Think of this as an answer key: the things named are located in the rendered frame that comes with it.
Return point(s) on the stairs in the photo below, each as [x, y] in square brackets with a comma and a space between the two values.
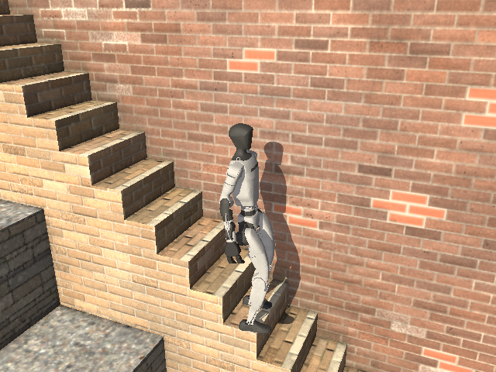
[127, 245]

